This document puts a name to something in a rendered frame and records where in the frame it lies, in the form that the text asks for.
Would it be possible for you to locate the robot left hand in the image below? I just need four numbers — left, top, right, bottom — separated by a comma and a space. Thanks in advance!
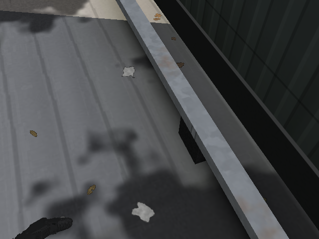
13, 217, 73, 239

